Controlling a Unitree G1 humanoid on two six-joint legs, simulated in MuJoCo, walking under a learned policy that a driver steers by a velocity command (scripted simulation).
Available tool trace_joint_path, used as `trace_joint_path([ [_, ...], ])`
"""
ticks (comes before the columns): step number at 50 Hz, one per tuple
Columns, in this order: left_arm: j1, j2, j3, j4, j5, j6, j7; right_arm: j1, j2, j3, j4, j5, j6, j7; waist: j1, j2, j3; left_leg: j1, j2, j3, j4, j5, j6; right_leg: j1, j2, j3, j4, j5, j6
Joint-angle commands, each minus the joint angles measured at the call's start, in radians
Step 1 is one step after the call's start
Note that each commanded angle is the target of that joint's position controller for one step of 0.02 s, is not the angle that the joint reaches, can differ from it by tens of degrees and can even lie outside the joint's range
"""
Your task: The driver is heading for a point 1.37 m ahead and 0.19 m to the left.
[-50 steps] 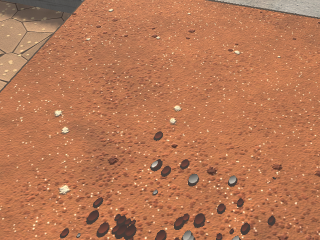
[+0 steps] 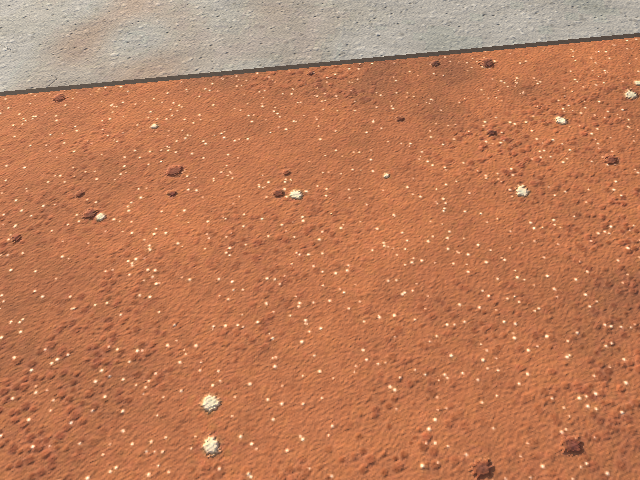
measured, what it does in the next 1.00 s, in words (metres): walks ahead: left foot, then right foot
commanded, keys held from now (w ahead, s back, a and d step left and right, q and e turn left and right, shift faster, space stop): no key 1.00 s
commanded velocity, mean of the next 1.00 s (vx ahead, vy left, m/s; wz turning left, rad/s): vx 0.04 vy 0.00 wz -0.05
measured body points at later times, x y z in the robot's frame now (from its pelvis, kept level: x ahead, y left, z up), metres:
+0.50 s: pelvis +0.08 +0.02 -0.01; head +0.09 +0.02 +0.44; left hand +0.11 +0.27 -0.16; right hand +0.14 -0.22 -0.15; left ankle +0.15 +0.11 -0.74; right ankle +0.06 -0.10 -0.74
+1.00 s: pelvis +0.10 +0.00 +0.00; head +0.11 -0.01 +0.45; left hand +0.10 +0.22 -0.16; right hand +0.09 -0.23 -0.16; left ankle +0.15 +0.11 -0.74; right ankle +0.06 -0.10 -0.74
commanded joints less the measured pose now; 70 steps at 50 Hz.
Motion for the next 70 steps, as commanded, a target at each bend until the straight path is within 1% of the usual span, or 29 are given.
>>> trace_joint_path([
  [1, 0.062, 0.119, 0.016, -0.023, 0.007, -0.002, 0.013, 0.015, -0.06, -0.005, -0.041, 0.007, -0.005, -0.006, 0.011, -0.12, -0.112, 0.102, -0.048, 0.048, -0.093, 0.063, 0.016, 0.073, -0.257, 0.077, 0.036, 0.919, -0.024],
  [3, 0.057, 0.116, 0.012, -0.015, 0.014, 0.003, 0.02, 0.019, -0.068, -0.004, -0.033, 0.007, -0.01, -0.012, 0.01, -0.123, -0.102, 0.139, -0.066, 0.045, -0.152, 0.022, 0.033, 0.095, -0.275, 0.093, 0.071, 0.924, -0.028],
  [4, 0.049, 0.117, 0.011, -0.012, 0.015, 0.005, 0.023, 0.039, -0.074, -0.006, -0.024, 0.006, -0.014, -0.016, 0.001, -0.123, -0.096, 0.172, -0.076, 0.042, -0.185, -0.012, 0.046, 0.097, -0.286, 0.106, 0.1, 0.937, -0.03],
  [5, 0.036, 0.12, 0.01, -0.009, 0.014, 0.005, 0.026, 0.08, -0.082, -0.009, -0.007, 0.005, -0.018, -0.021, -0.017, -0.122, -0.096, 0.223, -0.087, 0.039, -0.234, -0.034, 0.062, 0.099, -0.291, 0.12, 0.139, 0.954, -0.029],
  [6, 0.016, 0.124, 0.01, -0.007, 0.007, 0.003, 0.028, 0.139, -0.085, -0.012, 0.017, 0.002, -0.025, -0.027, -0.05, -0.111, -0.099, 0.295, -0.093, 0.038, -0.328, 0.005, 0.078, 0.096, -0.283, 0.125, 0.197, 0.942, -0.018],
  [7, -0.005, 0.125, 0.007, -0.009, -0.005, -0.001, 0.028, 0.214, -0.089, -0.013, 0.042, -0.004, -0.039, -0.032, -0.096, -0.075, -0.122, 0.435, -0.06, 0.008, -0.45, 0.223, 0.096, 0.05, -0.253, 0.112, 0.289, 0.846, 0.009],
  [8, 0.011, 0.098, -0.005, -0.032, -0.012, -0.011, 0.027, 0.286, -0.142, -0.019, 0.053, -0.009, -0.051, -0.039, -0.101, 0.021, -0.217, 0.631, 0.119, -0.16, -0.416, 0.73, 0.142, -0.056, -0.188, 0.084, 0.44, 0.495, 0.042],
  [9, 0.179, 0.035, -0.01, 0.01, -0.032, 0.008, 0.024, 0.252, -0.164, -0.02, 0.052, 0.013, -0.039, -0.035, -0.031, 0.199, -0.314, 0.732, 0.329, -0.362, -0.375, 1.113, 0.343, -0.167, -0.035, 0.036, 0.631, -0.295, 0.079],
  [10, 0.144, 0.094, 0.001, 0.033, -0.003, 0.033, 0.029, 0.221, -0.109, -0.003, 0.042, 0.031, -0.03, -0.021, -0.04, 0.095, -0.298, 0.637, 0.322, -0.393, -0.423, 0.922, 0.373, -0.192, -0.039, 0.073, 0.71, -0.447, 0.074],
  [11, 0.085, 0.092, 0.004, 0.035, 0.01, 0.044, 0.027, 0.164, -0.084, 0.007, 0.039, 0.024, -0.027, -0.018, -0.029, 0.041, -0.196, 0.533, 0.271, -0.329, -0.472, 0.712, 0.348, -0.209, -0.055, 0.091, 0.738, -0.417, 0.081],
  [12, 0.053, 0.077, 0.0, 0.037, 0.016, 0.053, 0.024, 0.105, -0.06, 0.018, 0.033, 0.014, -0.02, -0.023, -0.009, 0.009, -0.148, 0.456, 0.217, -0.275, -0.519, 0.509, 0.302, -0.201, -0.079, 0.094, 0.702, -0.367, 0.092],
  [13, 0.034, 0.067, -0.002, 0.04, 0.016, 0.065, 0.02, 0.073, -0.052, 0.024, 0.034, 0.009, -0.015, -0.03, 0.006, 0.037, -0.106, 0.391, 0.176, -0.221, -0.561, 0.381, 0.261, -0.176, -0.101, 0.086, 0.632, -0.326, 0.105],
  [14, 0.049, 0.053, -0.008, 0.053, 0.017, 0.075, 0.017, 0.054, -0.059, 0.024, 0.042, 0.006, -0.009, -0.034, 0.021, 0.079, -0.095, 0.351, 0.128, -0.171, -0.581, 0.283, 0.228, -0.134, -0.105, 0.061, 0.564, -0.299, 0.12],
  [15, 0.059, 0.043, -0.013, 0.068, 0.015, 0.082, 0.018, 0.06, -0.068, 0.023, 0.051, 0.002, -0.006, -0.033, 0.019, 0.091, -0.1, 0.357, 0.103, -0.147, -0.584, 0.224, 0.209, -0.119, -0.098, 0.033, 0.496, -0.292, 0.131],
  [17, 0.047, 0.04, -0.017, 0.087, 0.008, 0.092, 0.025, 0.098, -0.09, 0.018, 0.073, 0.005, -0.002, -0.031, -0.004, 0.083, -0.124, 0.387, 0.101, -0.157, -0.588, 0.118, 0.204, -0.101, -0.1, 0.007, 0.401, -0.265, 0.138],
  [19, 0.03, 0.037, -0.021, 0.1, 0.003, 0.094, 0.029, 0.104, -0.108, 0.011, 0.087, 0.009, 0.006, -0.03, -0.013, 0.084, -0.126, 0.377, 0.101, -0.177, -0.604, -0.064, 0.194, -0.079, -0.111, -0.005, 0.315, -0.197, 0.132],
  [21, 0.042, 0.026, -0.027, 0.122, 0.006, 0.089, 0.029, 0.077, -0.111, 0.008, 0.091, 0.015, 0.02, -0.029, 0.002, 0.078, -0.1, 0.314, 0.083, -0.176, -0.616, -0.249, 0.159, -0.019, -0.116, -0.027, 0.182, -0.078, 0.116],
  [22, 0.038, 0.03, -0.029, 0.127, 0.011, 0.084, 0.028, 0.088, -0.108, 0.006, 0.099, 0.017, 0.025, -0.028, -0.001, 0.061, -0.075, 0.273, 0.075, -0.179, -0.629, -0.328, 0.126, 0.005, -0.128, -0.009, 0.117, -0.031, 0.104],
  [23, 0.03, 0.043, -0.031, 0.125, 0.021, 0.076, 0.029, 0.1, -0.1, 0.005, 0.105, 0.019, 0.028, -0.025, -0.009, 0.037, -0.051, 0.243, 0.065, -0.18, -0.63, -0.373, 0.087, 0.008, -0.17, 0.048, 0.073, -0.021, 0.091],
  [24, 0.016, 0.065, -0.031, 0.123, 0.021, 0.068, 0.028, 0.112, -0.091, 0.003, 0.106, 0.026, 0.033, -0.022, -0.033, -0.006, -0.018, 0.262, 0.025, -0.15, -0.624, -0.356, 0.062, -0.077, -0.206, 0.104, 0.049, -0.102, 0.076],
  [25, 0.007, 0.054, -0.035, 0.135, 0.012, 0.06, 0.026, 0.103, -0.079, 0.003, 0.112, 0.028, 0.035, -0.019, -0.041, -0.07, 0.015, 0.343, -0.002, -0.111, -0.589, -0.268, 0.057, -0.194, -0.213, 0.121, 0.014, -0.173, 0.07],
  [26, -0.002, 0.037, -0.042, 0.139, 0.009, 0.048, 0.027, 0.112, -0.067, 0.005, 0.123, 0.024, 0.034, -0.016, -0.052, -0.096, 0.001, 0.427, -0.005, -0.102, -0.544, -0.181, 0.061, -0.239, -0.224, 0.134, -0.024, -0.189, 0.075],
  [27, -0.011, 0.039, -0.043, 0.143, 0.006, 0.039, 0.029, 0.132, -0.057, 0.007, 0.138, 0.021, 0.031, -0.015, -0.064, -0.111, -0.012, 0.478, -0.009, -0.092, -0.517, -0.119, 0.065, -0.257, -0.229, 0.14, -0.047, -0.18, 0.079],
  [28, -0.018, 0.047, -0.043, 0.143, 0.003, 0.032, 0.032, 0.144, -0.058, 0.007, 0.15, 0.018, 0.028, -0.014, -0.072, -0.113, -0.024, 0.504, -0.009, -0.087, -0.502, -0.08, 0.068, -0.257, -0.229, 0.141, -0.058, -0.164, 0.082],
  [29, -0.017, 0.045, -0.044, 0.145, 0.002, 0.027, 0.033, 0.149, -0.06, 0.007, 0.161, 0.015, 0.025, -0.013, -0.073, -0.101, -0.027, 0.508, -0.007, -0.087, -0.498, -0.056, 0.07, -0.245, -0.23, 0.138, -0.058, -0.141, 0.081],
  [31, 0.002, 0.039, -0.045, 0.154, 0.002, 0.025, 0.034, 0.152, -0.052, 0.01, 0.179, 0.016, 0.021, -0.013, -0.066, -0.078, -0.024, 0.489, -0.005, -0.086, -0.5, -0.043, 0.068, -0.214, -0.226, 0.13, -0.051, -0.104, 0.076],
  [39, 0.057, 0.021, -0.05, 0.179, 0.001, 0.027, 0.035, 0.171, -0.033, 0.022, 0.238, 0.017, 0.019, -0.021, -0.047, -0.045, -0.012, 0.454, -0.005, -0.083, -0.503, -0.011, 0.054, -0.156, -0.223, 0.112, -0.033, -0.038, 0.064],
  [52, 0.08, -0.01, -0.056, 0.198, 0.0, 0.024, 0.04, 0.211, -0.004, 0.03, 0.299, 0.017, 0.02, -0.032, -0.045, -0.046, -0.012, 0.46, 0.0, -0.081, -0.48, 0.06, 0.052, -0.113, -0.221, 0.094, -0.014, 0.062, 0.061],
  [70, 0.121, -0.032, -0.061, 0.211, 0.001, 0.021, 0.046, 0.218, 0.02, 0.03, 0.334, 0.019, 0.025, -0.04, -0.045, -0.047, -0.005, 0.474, 0.002, -0.073, -0.459, 0.099, 0.049, -0.093, -0.224, 0.086, -0.005, 0.132, 0.062],
])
